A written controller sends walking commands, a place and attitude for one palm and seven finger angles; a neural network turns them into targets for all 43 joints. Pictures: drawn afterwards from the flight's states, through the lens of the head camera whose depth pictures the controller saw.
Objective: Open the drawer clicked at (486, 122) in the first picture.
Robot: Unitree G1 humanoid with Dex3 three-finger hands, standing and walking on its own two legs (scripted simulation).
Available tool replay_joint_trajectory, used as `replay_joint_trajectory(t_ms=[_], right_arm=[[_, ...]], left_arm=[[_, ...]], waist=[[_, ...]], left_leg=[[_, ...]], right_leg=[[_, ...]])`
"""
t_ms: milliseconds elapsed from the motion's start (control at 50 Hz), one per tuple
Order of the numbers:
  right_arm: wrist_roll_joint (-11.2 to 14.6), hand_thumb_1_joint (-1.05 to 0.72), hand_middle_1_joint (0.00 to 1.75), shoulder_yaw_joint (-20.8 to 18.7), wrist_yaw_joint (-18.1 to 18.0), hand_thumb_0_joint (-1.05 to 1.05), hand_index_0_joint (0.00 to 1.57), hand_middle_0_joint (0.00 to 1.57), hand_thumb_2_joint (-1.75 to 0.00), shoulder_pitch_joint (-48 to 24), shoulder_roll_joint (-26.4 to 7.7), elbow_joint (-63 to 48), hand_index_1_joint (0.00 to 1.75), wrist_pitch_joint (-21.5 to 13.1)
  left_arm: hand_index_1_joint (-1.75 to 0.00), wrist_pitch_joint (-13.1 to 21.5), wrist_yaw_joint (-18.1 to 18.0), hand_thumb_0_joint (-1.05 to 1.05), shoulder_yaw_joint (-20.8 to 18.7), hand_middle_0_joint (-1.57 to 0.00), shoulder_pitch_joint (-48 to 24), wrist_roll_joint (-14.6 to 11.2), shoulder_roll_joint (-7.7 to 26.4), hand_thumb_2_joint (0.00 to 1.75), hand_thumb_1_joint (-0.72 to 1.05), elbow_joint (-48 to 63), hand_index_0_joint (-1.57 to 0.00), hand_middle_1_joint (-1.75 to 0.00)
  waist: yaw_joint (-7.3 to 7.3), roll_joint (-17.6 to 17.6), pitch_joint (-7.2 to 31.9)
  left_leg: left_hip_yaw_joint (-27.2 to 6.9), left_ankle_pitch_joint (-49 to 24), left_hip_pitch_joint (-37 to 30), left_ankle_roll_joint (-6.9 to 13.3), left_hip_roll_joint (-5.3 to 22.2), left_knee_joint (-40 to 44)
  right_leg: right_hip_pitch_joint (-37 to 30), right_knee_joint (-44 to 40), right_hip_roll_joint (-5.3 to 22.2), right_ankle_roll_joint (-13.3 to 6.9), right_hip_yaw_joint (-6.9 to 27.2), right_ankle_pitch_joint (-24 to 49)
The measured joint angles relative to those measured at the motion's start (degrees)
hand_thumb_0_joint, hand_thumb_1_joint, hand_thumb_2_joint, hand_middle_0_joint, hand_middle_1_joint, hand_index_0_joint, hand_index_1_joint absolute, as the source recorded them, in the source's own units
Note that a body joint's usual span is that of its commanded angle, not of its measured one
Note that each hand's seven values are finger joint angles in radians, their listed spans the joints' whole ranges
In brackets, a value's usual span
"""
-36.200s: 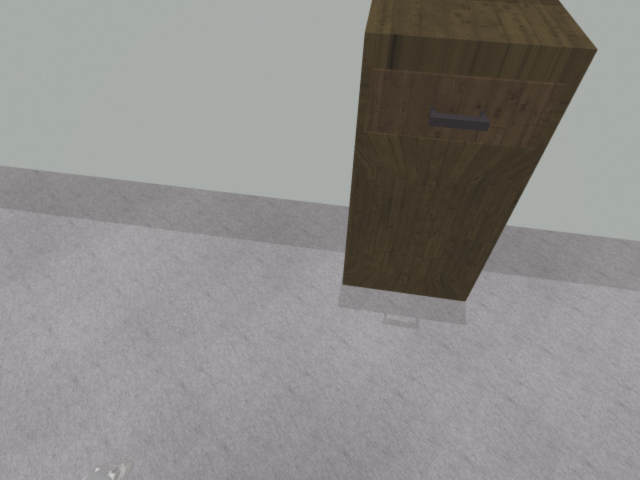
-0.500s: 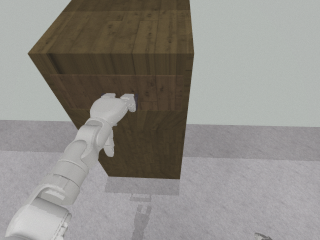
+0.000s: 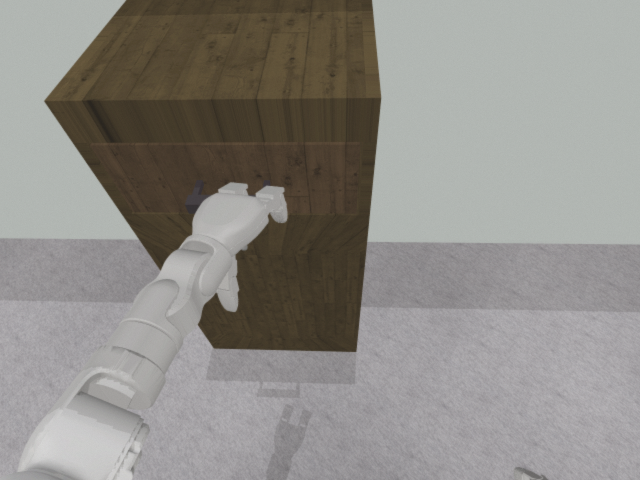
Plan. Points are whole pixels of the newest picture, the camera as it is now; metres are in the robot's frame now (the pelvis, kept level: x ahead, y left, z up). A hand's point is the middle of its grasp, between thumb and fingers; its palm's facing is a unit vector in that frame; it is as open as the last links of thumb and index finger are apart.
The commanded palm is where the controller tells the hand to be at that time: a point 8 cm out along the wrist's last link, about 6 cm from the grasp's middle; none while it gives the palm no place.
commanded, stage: lower the fingers behind the handle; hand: left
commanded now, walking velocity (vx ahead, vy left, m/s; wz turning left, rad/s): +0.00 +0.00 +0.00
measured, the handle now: (230, 195) +0.54 +0.17 +0.01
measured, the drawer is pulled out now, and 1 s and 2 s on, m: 0.00 0.00 0.00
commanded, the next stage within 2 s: lift the fingers back up to retry in 1.46 s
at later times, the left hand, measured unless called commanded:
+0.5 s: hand (223, 231) +0.44 +0.16 +0.04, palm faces -0.10 -0.02 -1.00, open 14.0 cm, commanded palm +0.43 +0.17 +0.08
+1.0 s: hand (223, 227) +0.46 +0.16 +0.02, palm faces -0.04 +0.01 -1.00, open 14.1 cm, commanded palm +0.42 +0.18 +0.05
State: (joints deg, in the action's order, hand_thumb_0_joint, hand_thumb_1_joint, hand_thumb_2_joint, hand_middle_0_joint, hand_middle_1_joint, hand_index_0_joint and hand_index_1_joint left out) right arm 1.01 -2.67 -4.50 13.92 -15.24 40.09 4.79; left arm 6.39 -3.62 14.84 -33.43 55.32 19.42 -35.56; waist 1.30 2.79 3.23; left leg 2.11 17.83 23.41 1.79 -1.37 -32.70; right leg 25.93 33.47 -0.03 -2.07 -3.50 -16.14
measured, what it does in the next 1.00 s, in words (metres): stands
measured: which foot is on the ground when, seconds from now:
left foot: down 0.00-1.00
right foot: down 0.00-1.00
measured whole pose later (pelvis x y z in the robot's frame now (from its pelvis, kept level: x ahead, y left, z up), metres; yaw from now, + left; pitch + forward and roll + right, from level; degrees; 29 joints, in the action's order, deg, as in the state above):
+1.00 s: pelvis +0.00 -0.01 -0.01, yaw -2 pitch +14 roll +1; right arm 1.0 -1.8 -2.2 16.5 -13.6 40.1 5.8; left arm -3.8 -18.2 7.4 -42.0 61.4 20.6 -55.8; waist 4.0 2.4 7.0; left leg 4.0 19.7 31.6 1.2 0.3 -37.4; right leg 34.8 37.8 -1.7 -2.8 -1.7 -16.9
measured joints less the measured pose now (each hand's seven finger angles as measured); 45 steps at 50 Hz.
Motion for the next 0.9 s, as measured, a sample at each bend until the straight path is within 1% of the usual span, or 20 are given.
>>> replay_joint_trajectory(t_ms=[40,80,120,160,220,260,280,320,340,360,400,440,480,540,620,700,740,800,840,900], right_arm=[[-0.2,-0.9,0.3,-0.3,0.3,0.01,0.2,0.2,-0.89,-0.9,0.2,0.1,0.3,-0.6],[-0.2,-0.9,0.3,-0.3,0.9,0.01,0.2,0.2,-0.89,-1.6,0.6,0.2,0.3,-0.9],[-0.3,-0.9,0.3,0.0,1.6,0.01,0.2,0.2,-0.89,-2.3,1.0,0.4,0.3,-0.8],[-0.4,-0.9,0.3,0.4,2.4,0.01,0.2,0.19,-0.89,-2.6,1.3,0.8,0.3,-0.5],[0.0,-0.9,0.3,1.0,3.5,0.01,0.2,0.2,-0.89,-2.3,1.6,1.5,0.3,0.6],[0.6,-0.9,0.3,1.1,3.7,0.01,0.2,0.2,-0.89,-1.5,1.6,1.5,0.3,1.6],[0.9,-0.9,0.3,1.1,3.5,0.01,0.2,0.2,-0.89,-1.0,1.6,1.5,0.3,1.9],[1.0,-0.9,0.3,1.2,2.7,0.01,0.2,0.2,-0.89,-0.1,1.7,1.3,0.3,2.2],[0.9,-0.9,0.3,1.1,2.1,0.01,0.2,0.2,-0.89,0.4,1.7,1.3,0.3,2.1],[0.7,-0.9,0.3,1.0,1.5,0.01,0.2,0.2,-0.89,0.9,1.7,1.2,0.3,1.8],[0.1,-0.9,0.3,0.6,0.5,0.01,0.2,0.2,-0.89,1.9,1.4,1.2,0.3,1.0],[-0.3,-0.9,0.3,-0.3,0.4,0.01,0.2,0.2,-0.89,2.7,0.9,1.3,0.3,0.2],[-0.5,-0.9,0.3,-1.0,0.8,0.01,0.2,0.2,-0.89,2.9,0.3,1.5,0.3,-0.2],[-0.7,-0.9,0.3,-1.5,1.9,0.01,0.2,0.2,-0.89,2.2,-0.3,1.4,0.3,-0.4],[-1.2,-0.9,0.3,-1.7,3.3,0.01,0.2,0.2,-0.89,1.3,0.0,0.9,0.3,-0.8],[-1.2,-0.9,0.3,-1.4,4.4,0.01,0.2,0.2,-0.89,0.4,0.9,0.9,0.3,-0.3],[-1.0,-0.9,0.3,-1.1,4.5,0.01,0.2,0.2,-0.89,0.3,1.5,1.2,0.3,0.2],[-0.5,-0.9,0.3,-0.4,4.2,0.01,0.2,0.2,-0.89,0.5,2.2,1.6,0.3,1.1],[-0.3,-0.9,0.3,0.1,3.7,0.01,0.2,0.2,-0.89,0.8,2.5,1.6,0.3,1.5],[-0.1,-0.9,0.3,0.8,2.9,0.01,0.2,0.2,-0.89,1.4,2.6,1.2,0.3,1.8]], left_arm=[[-1.2,3.3,-5.4,0.0,-1.8,-0.33,-0.4,2.3,-0.7,0.3,-0.49,0.2,-0.32,-1.2],[-1.2,2.7,-11.1,0.0,-3.6,-0.33,-2.3,3.9,-0.7,0.3,-0.49,-1.4,-0.32,-1.2],[-1.2,-0.8,-15.7,0.0,-5.5,-0.33,-4.9,5.0,-0.2,0.3,-0.49,-4.4,-0.32,-1.2],[-1.2,-6.1,-18.9,0.0,-7.0,-0.32,-7.6,6.0,0.4,0.3,-0.49,-8.8,-0.32,-1.2],[-1.2,-15.7,-19.5,0.0,-7.1,-0.32,-10.6,6.5,1.4,0.3,-0.49,-17.1,-0.32,-1.2],[-1.2,-20.4,-16.2,0.0,-6.2,-0.32,-10.8,4.6,1.6,0.3,-0.48,-20.5,-0.31,-1.2],[-1.2,-21.6,-13.9,0.0,-5.4,-0.32,-10.5,3.2,1.7,0.3,-0.48,-21.1,-0.31,-1.2],[-1.2,-20.9,-8.7,0.0,-4.3,-0.32,-9.3,0.6,1.6,0.3,-0.48,-20.3,-0.31,-1.2],[-1.2,-20.4,-7.4,0.0,-4.4,-0.32,-8.7,0.1,1.6,0.3,-0.48,-18.9,-0.3,-1.2],[-1.2,-18.8,-6.3,0.0,-5.0,-0.32,-8.2,-0.1,2.0,0.3,-0.48,-17.2,-0.28,-1.2],[-1.2,-12.7,-4.3,0.0,-4.9,-0.32,-7.4,0.5,3.4,0.3,-0.49,-14.4,-0.26,-1.2],[-1.2,-7.5,-4.2,0.0,-2.8,-0.32,-7.3,2.1,3.8,0.3,-0.49,-12.7,-0.26,-1.2],[-1.2,-3.4,-5.6,0.0,-2.0,-0.32,-7.3,3.2,2.8,0.3,-0.49,-12.0,-0.27,-1.2],[-1.2,-0.3,-9.8,0.0,-3.8,-0.32,-6.3,4.4,0.3,0.3,-0.49,-12.2,-0.28,-1.21],[-1.2,-2.0,-17.9,0.0,-7.6,-0.33,-5.7,7.2,-1.2,0.3,-0.49,-14.0,-0.3,-1.23],[-1.2,-8.7,-22.6,0.0,-8.3,-0.32,-6.9,9.0,-1.3,0.3,-0.49,-17.3,-0.31,-1.24],[-1.2,-11.5,-22.8,0.0,-7.9,-0.32,-7.7,8.3,-1.5,0.3,-0.49,-18.6,-0.31,-1.23],[-1.22,-14.2,-20.6,0.0,-7.4,-0.31,-8.6,6.4,-1.8,0.3,-0.49,-19.8,-0.31,-1.23],[-1.22,-14.9,-18.7,0.0,-7.3,-0.31,-9.1,5.7,-1.8,0.3,-0.49,-20.8,-0.3,-1.22],[-1.22,-14.0,-16.2,0.0,-7.5,-0.3,-9.2,5.5,-0.9,0.3,-0.49,-21.6,-0.29,-1.22]], waist=[[0.36,-0.5,0.2],[0.67,-0.8,0.4],[0.78,-0.9,0.6],[0.7,-0.7,1.0],[0.51,0.3,1.9],[0.61,1.0,2.3],[0.76,1.3,2.2],[1.25,1.3,1.8],[1.43,1.1,1.5],[1.41,0.8,1.2],[1.07,0.2,1.2],[0.61,-0.1,1.6],[0.31,-0.2,2.1],[0.56,-0.6,2.7],[1.17,-0.8,3.7],[1.62,-0.3,3.8],[1.75,0.0,3.7],[1.95,0.3,3.6],[2.25,0.4,3.8],[2.7,0.2,4.0]], left_leg=[[0.6,0.5,1.3,-0.1,0.2,-1.1],[1.3,0.7,2.7,-0.2,0.4,-1.9],[2.0,0.7,3.8,-0.2,0.6,-2.3],[2.6,0.5,4.8,-0.3,0.8,-2.2],[3.1,0.0,5.3,-0.3,1.1,-1.3],[2.9,-0.3,4.9,-0.3,1.1,-0.4],[2.7,-0.5,4.5,-0.3,1.1,-0.1],[1.8,-0.6,3.8,-0.2,0.9,0.4],[1.3,-0.6,3.5,-0.3,0.8,0.3],[0.9,-0.5,3.3,-0.3,0.7,0.2],[0.2,-0.2,3.6,-0.4,0.6,-0.6],[-0.4,0.4,4.3,-0.5,0.5,-1.8],[-0.5,1.2,5.5,-0.5,0.5,-3.2],[0.1,2.1,7.3,-0.4,0.7,-4.9],[1.2,2.8,9.9,-0.3,1.0,-6.6],[1.8,2.9,11.3,-0.3,1.3,-7.1],[1.9,2.6,11.1,-0.3,1.4,-6.7],[2.0,2.2,9.8,-0.3,1.5,-5.5],[2.0,1.9,8.8,-0.4,1.5,-4.6],[2.1,1.7,7.7,-0.5,1.6,-4.0]], right_leg=[[1.6,1.3,-0.2,-0.1,0.6,-0.3],[3.4,2.4,-0.3,-0.1,1.2,-0.4],[4.9,2.9,-0.6,-0.2,1.9,-0.2],[6.1,3.0,-0.8,-0.2,2.5,0.1],[6.9,2.1,-1.2,-0.2,2.9,0.8],[6.3,1.1,-1.2,-0.2,2.8,1.2],[5.8,0.6,-1.2,-0.2,2.6,1.2],[4.6,0.0,-1.0,-0.2,1.8,1.2],[4.1,0.0,-0.9,-0.3,1.3,1.0],[3.8,0.1,-0.8,-0.3,0.9,0.8],[3.7,0.7,-0.6,-0.5,0.2,0.2],[4.1,1.5,-0.4,-0.5,-0.4,-0.4],[5.1,2.6,-0.4,-0.5,-0.6,-1.0],[7.2,4.3,-0.5,-0.5,0.0,-1.6],[10.3,6.2,-0.7,-0.4,1.1,-2.0],[11.9,6.7,-1.1,-0.4,1.6,-1.8],[11.7,6.2,-1.2,-0.4,1.8,-1.5],[10.5,5.1,-1.4,-0.4,1.9,-1.0],[9.5,4.3,-1.4,-0.4,1.9,-0.8],[8.6,3.8,-1.6,-0.5,2.0,-0.6]])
